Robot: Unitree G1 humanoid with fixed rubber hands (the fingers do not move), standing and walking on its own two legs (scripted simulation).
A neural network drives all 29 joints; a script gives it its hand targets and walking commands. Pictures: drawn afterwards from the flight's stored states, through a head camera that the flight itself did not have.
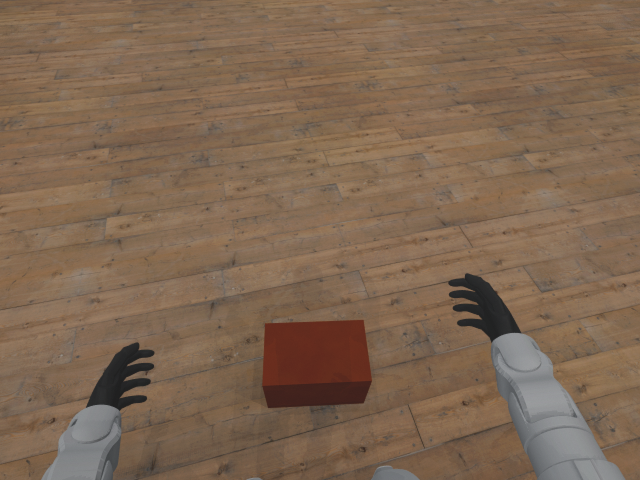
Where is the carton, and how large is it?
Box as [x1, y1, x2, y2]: [262, 320, 371, 407]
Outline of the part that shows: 363,320 265,323 262,386 268,407 363,402 371,381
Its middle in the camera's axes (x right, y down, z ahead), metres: -0.02 +0.38 +1.14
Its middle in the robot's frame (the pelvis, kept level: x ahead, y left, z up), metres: +0.52 +0.01 -0.65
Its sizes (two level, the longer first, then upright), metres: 0.288 0.178 0.194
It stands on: the floor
